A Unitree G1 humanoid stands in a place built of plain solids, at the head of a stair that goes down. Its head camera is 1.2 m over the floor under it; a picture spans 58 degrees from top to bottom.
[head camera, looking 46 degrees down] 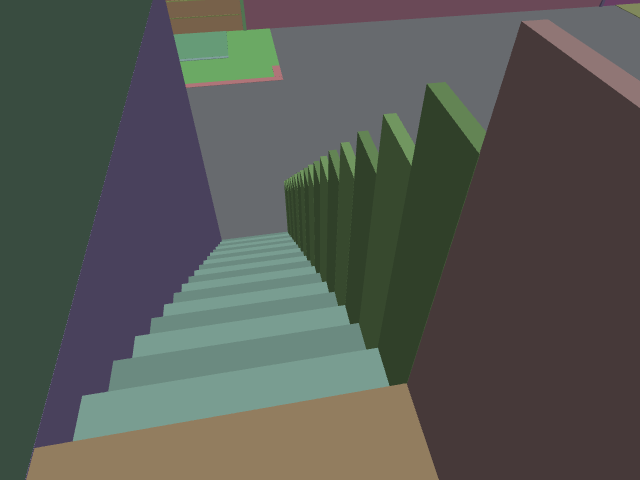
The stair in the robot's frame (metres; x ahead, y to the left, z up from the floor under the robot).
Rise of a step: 0.20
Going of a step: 0.24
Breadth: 1.02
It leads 10 degrees to the left of straight ahead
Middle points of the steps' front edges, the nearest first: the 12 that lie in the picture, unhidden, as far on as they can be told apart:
0.49 0.25 0.00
0.72 0.29 -0.20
0.96 0.33 -0.40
1.19 0.38 -0.60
1.43 0.42 -0.80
1.66 0.46 -1.00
1.90 0.50 -1.20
2.13 0.55 -1.40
2.37 0.59 -1.60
2.60 0.63 -1.80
2.84 0.67 -1.99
3.07 0.71 -2.19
